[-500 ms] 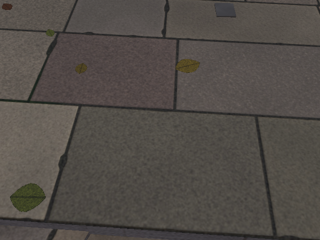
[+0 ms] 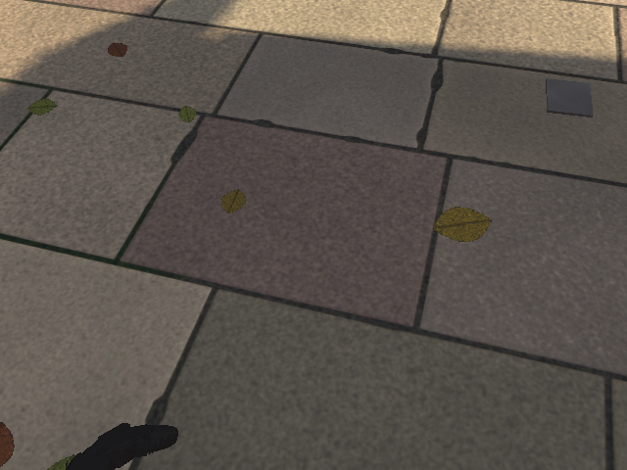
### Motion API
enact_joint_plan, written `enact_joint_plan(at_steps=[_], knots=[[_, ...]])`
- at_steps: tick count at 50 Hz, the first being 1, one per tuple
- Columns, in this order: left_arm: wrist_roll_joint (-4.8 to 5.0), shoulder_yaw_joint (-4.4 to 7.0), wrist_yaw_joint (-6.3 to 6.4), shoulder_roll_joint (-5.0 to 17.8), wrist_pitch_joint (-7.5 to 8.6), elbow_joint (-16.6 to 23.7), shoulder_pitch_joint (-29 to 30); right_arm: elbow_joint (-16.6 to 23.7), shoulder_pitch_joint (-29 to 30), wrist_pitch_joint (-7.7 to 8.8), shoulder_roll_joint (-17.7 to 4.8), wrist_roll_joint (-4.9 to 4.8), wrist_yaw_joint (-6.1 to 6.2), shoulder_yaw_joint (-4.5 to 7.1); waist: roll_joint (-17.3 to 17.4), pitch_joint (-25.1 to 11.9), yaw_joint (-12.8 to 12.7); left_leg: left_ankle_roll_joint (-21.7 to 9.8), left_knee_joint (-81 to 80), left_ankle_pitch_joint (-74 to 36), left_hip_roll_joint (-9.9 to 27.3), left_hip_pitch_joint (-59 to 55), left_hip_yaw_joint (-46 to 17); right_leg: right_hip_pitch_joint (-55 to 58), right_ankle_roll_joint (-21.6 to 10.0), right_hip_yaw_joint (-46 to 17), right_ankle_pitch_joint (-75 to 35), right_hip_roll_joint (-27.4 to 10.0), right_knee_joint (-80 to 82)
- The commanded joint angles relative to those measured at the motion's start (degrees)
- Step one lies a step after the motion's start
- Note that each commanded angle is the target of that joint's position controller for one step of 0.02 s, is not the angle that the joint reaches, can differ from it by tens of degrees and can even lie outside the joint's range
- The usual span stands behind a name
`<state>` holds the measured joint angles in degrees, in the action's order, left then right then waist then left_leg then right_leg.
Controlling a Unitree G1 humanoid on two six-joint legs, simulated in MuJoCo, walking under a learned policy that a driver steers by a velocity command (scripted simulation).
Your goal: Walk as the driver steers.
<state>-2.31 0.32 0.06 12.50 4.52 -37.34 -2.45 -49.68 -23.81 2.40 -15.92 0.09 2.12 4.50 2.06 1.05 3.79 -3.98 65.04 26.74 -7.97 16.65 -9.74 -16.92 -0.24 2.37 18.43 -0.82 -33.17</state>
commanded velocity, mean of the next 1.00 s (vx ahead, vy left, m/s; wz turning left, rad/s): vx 0.50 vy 0.00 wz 0.52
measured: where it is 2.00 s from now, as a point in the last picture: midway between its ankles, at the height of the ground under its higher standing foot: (172, 235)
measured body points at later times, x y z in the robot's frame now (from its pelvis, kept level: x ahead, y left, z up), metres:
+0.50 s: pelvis +0.30 +0.04 +0.08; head +0.32 +0.04 +0.53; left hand +0.38 +0.31 +0.00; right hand +0.50 -0.17 -0.03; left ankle +0.31 +0.06 -0.62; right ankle +0.25 -0.13 -0.46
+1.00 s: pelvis +0.60 +0.09 +0.11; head +0.62 +0.10 +0.56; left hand +0.60 +0.39 +0.01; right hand +0.76 -0.14 -0.02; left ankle +0.41 +0.10 -0.52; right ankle +0.68 +0.04 -0.62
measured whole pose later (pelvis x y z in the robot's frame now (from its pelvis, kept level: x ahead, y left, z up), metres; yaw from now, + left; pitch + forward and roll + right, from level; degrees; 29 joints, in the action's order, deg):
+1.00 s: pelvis +0.60 +0.09 +0.11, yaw +30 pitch +2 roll -1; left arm -1.7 2.0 0.1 15.3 2.8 -39.1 -11.9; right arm -45.9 -21.9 3.2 -15.9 1.6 -0.1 2.7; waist 1.3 0.8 2.3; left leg -3.0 68.1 21.1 -6.8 18.0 -5.8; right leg -20.8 -4.2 3.8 12.1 3.0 -30.9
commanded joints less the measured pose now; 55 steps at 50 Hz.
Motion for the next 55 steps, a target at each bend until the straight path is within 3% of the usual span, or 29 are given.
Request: enact_joint_plan(at_steps=[1,2,5,7,10,12,13,14,15,16,17,18,19,21,22,23,26,29,32,38,40,43,44,45,46,47,48,50,55], knots=[[-0.8,3.0,0.06,6.07,-1.21,-3.06,-18.93,8.13,8.86,-0.1,-2.4,0.9,0.16,0.43,-7.0,-5.88,-7.93,1.0,29.25,0.25,4.58,35.28,6.28,30.47,-10.06,-17.02,-49.73,-21.71,7.84],[-1.08,2.26,0.2,4.39,-1.13,-3.95,-18.09,9.61,11.95,-0.95,-0.82,1.24,-0.73,0.07,-8.7,-2.55,-7.09,0.36,36.2,1.13,4.52,40.31,7.75,26.97,-8.63,-14.59,-40.68,-19.47,10.04],[0.21,1.58,-0.99,2.25,0.48,-8.67,-18.78,16.81,19.57,-2.54,5.55,1.22,-2.18,-2.64,-11.95,4.44,-3.22,-2.45,38.54,2.52,4.8,44.16,9.99,10.57,-4.56,-3.9,-28.1,-14.56,19.2],[0.18,1.99,-0.98,3.69,1.52,-11.0,-19.91,21.12,23.75,-3.26,6.26,1.71,-1.64,-3.58,-12.11,5.2,-1.55,-3.85,41.05,2.72,4.94,47.93,10.1,9.07,-4.24,-1.03,-26.9,-14.76,23.49],[0.38,1.58,0.03,3.03,1.26,-14.59,-23.24,25.74,30.34,-2.8,5.94,2.41,-1.75,-4.8,-6.76,7.28,0.13,-4.79,31.36,4.41,6.58,52.68,12.83,11.32,-3.93,4.13,-33.21,-12.84,27.25],[0.98,1.53,1.43,4.24,0.55,-12.19,-17.98,23.94,23.61,-2.66,5.01,2.03,-3.78,-5.39,-3.21,1.0,3.17,-4.65,10.31,-6.78,6.47,25.94,20.29,1.89,-4.64,12.51,-56.1,-8.25,26.99],[2.14,2.28,2.06,8.01,1.06,-11.11,-20.49,23.74,23.39,-2.7,3.6,2.13,-3.92,-4.89,-3.05,-4.64,2.45,-4.28,7.1,-6.7,2.71,13.36,24.5,2.18,-5.17,10.57,-83.65,-11.29,22.49],[2.66,3.68,2.23,13.56,1.62,-10.38,-20.32,22.81,18.35,-3.41,2.13,1.97,-3.74,-4.04,-7.04,-9.44,5.1,-4.54,2.99,-6.31,1.9,8.88,23.27,8.03,-4.87,9.93,-95.74,-13.57,14.6],[2.56,5.02,2.09,16.8,1.44,-8.45,-17.86,20.45,10.49,-4.11,-0.56,1.81,-3.77,-2.91,-10.87,-15.83,7.5,-5.73,-1.94,-3.99,0.44,4.92,20.61,15.18,-4.99,8.98,-100.28,-14.93,3.52],[3.39,5.98,1.31,18.34,1.26,-6.4,-15.33,18.4,2.79,-3.66,-3.41,1.71,-3.88,-1.73,-11.62,-20.58,10.17,-8.1,-12.07,-5.19,-0.82,-3.66,15.65,16.38,-4.32,8.33,-97.62,-14.82,-13.33],[3.3,5.69,0.41,13.78,1.25,-5.23,-19.76,19.37,6.19,-2.68,-6.78,0.76,-4.06,0.01,-4.26,-22.82,6.9,-12.89,-24.77,-6.07,5.11,-14.95,-3.38,5.1,-1.8,6.95,-40.38,-9.03,-36.31],[1.52,4.16,-1.45,8.47,1.1,1.07,-20.11,20.45,11.58,-2.6,-14.0,0.26,-3.73,2.11,12.52,-26.86,1.38,-21.11,-37.06,-21.04,21.88,-24.2,-40.48,-17.49,1.45,1.58,3.33,4.58,-65.13],[-0.28,4.14,-1.9,7.9,1.45,3.47,-17.04,20.58,9.79,-2.85,-12.05,0.94,-2.87,2.5,1.58,-27.16,1.88,-20.75,-42.21,-18.89,22.0,-23.04,-45.42,-24.16,-0.33,-8.3,-2.61,2.99,-73.96],[-0.03,1.89,-0.49,2.54,0.71,5.49,-14.84,14.98,10.41,-1.0,-6.88,0.91,-1.99,1.06,-7.33,-7.8,-3.48,-16.03,-41.55,-22.41,19.08,-6.65,-30.73,-29.86,-0.49,-7.12,-2.11,-0.75,-71.6],[-0.44,0.99,0.38,0.98,-0.31,6.65,-14.45,13.16,10.39,0.03,-5.43,1.27,-1.35,0.75,-5.82,-2.28,-5.59,-14.54,-39.61,-26.34,15.1,-0.13,-23.57,-30.74,-0.3,-6.98,1.15,-1.98,-68.54],[-0.66,0.76,0.76,1.53,-1.62,6.39,-15.51,12.94,12.45,0.42,-3.92,1.22,-0.98,0.36,-5.66,-0.39,-7.69,-13.72,-40.46,-29.43,12.7,4.66,-16.65,-28.71,-0.04,-7.26,2.22,-3.05,-65.36],[-1.24,1.69,0.96,6.29,-3.88,5.88,-15.09,11.58,10.07,2.68,-3.9,0.47,-2.09,-0.35,-4.98,-1.13,-8.12,-11.01,-45.52,-39.09,10.11,5.19,-9.66,-23.6,0.79,-5.19,1.32,-5.54,-45.91],[-0.92,0.92,0.01,4.89,-4.14,7.52,-7.51,9.73,4.41,2.92,-6.09,0.48,-1.43,0.37,-2.32,-2.94,-4.22,-8.4,-48.51,-48.39,9.22,-3.32,-8.12,-25.92,1.66,-1.59,-5.58,-4.79,-33.46],[-0.74,0.32,-0.8,3.92,-4.47,8.63,-0.98,8.88,0.93,1.83,-6.87,-0.12,-1.33,0.73,0.41,-3.85,-1.25,-6.94,-48.63,-46.04,8.7,-9.76,-8.01,-27.04,1.93,-1.08,-12.16,-3.39,-22.97],[0.02,0.3,-1.43,5.88,-3.33,9.46,8.68,7.04,-4.72,1.61,-8.16,0.72,-1.0,1.3,2.63,-2.27,3.13,-7.29,-47.27,-48.06,13.0,-21.62,-12.71,-27.68,1.02,-0.89,-15.55,-0.99,-7.22],[0.17,0.54,-1.52,6.43,-2.65,8.75,7.08,6.42,-3.8,1.85,-8.27,0.83,-0.67,1.15,2.75,-2.09,1.83,-6.25,-46.19,-51.87,14.01,-21.31,-12.42,-20.38,-0.84,-1.16,-15.39,0.05,-2.23],[0.51,2.49,0.04,9.98,-1.56,3.69,-8.54,6.01,-0.71,2.51,-9.47,0.59,-1.21,0.9,2.22,-7.33,-6.18,-2.57,-31.38,-67.93,11.4,-16.8,-9.11,3.69,-4.19,0.39,-12.88,3.69,5.65],[-0.11,3.36,0.97,11.89,-0.77,1.96,-16.94,6.69,0.14,3.09,-8.2,0.39,-1.69,0.48,1.29,-11.83,-10.09,-1.89,-20.45,-57.04,9.5,-8.82,-8.11,17.43,-6.41,-4.58,-12.37,-2.31,5.41],[-1.55,4.84,1.46,17.28,-0.46,1.57,-23.08,7.82,-6.71,3.21,-3.22,-1.07,-1.69,-0.52,-11.55,-20.79,-8.47,0.75,-0.36,-22.7,2.63,5.9,-1.77,34.91,-13.5,-26.89,-13.93,-19.32,3.74],[0.05,5.14,0.63,16.06,-1.43,0.72,-22.72,6.64,-9.54,2.58,-5.62,-0.03,-1.48,-0.48,-15.47,-22.73,-7.05,1.83,10.3,2.63,-1.29,14.34,2.01,34.31,-18.29,-45.06,-12.45,-24.09,11.48],[1.0,4.3,0.25,11.65,-1.64,1.45,-17.67,6.65,-4.78,2.06,-6.8,1.55,-1.49,-0.32,-6.98,-12.44,-5.55,1.77,12.69,-2.92,2.41,17.5,0.87,24.43,-17.65,-40.46,-5.47,-21.37,14.79],[1.17,3.53,0.03,8.5,-1.41,1.49,-14.36,7.9,0.47,1.98,-6.35,1.96,-1.93,-0.64,-2.54,-6.69,-5.21,1.65,10.68,-6.48,4.08,17.76,1.19,17.29,-16.42,-33.21,-5.09,-19.09,16.57],[1.06,2.92,0.06,7.01,-0.59,-0.65,-14.68,9.28,3.81,1.11,-5.21,2.24,-2.93,-0.96,-3.44,-1.7,-3.51,1.46,6.52,-7.17,6.53,16.99,2.31,9.68,-14.13,-23.09,-12.37,-14.4,19.24],[1.95,3.17,-0.63,8.06,1.11,-4.49,-19.37,9.63,6.2,-0.13,-2.46,2.79,-4.1,-2.06,-6.87,0.3,-2.33,2.32,-2.52,-11.24,8.97,19.74,6.62,8.56,-12.69,-13.27,-22.96,-10.88,23.27]])
Velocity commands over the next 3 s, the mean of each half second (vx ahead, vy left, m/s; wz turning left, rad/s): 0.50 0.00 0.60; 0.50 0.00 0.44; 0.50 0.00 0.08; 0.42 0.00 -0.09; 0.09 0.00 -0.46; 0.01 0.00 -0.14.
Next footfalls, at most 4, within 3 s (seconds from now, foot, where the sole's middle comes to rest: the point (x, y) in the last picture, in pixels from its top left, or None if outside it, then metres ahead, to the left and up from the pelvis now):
0.34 left None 0.35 0.07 -0.66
0.88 right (288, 334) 0.71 0.06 -0.66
1.40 left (154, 287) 0.86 0.36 -0.66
1.92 right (182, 181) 1.19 0.32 -0.66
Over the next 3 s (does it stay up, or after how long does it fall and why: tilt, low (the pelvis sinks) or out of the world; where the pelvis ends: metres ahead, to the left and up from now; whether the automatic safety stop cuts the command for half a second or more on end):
stays up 1.07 0.36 0.12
